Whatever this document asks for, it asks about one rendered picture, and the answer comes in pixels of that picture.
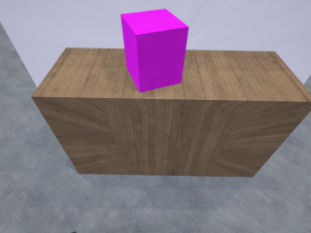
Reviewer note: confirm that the carton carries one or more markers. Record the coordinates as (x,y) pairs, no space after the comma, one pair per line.
(155,45)

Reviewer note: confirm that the pedestal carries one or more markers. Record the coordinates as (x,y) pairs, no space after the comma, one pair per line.
(231,111)

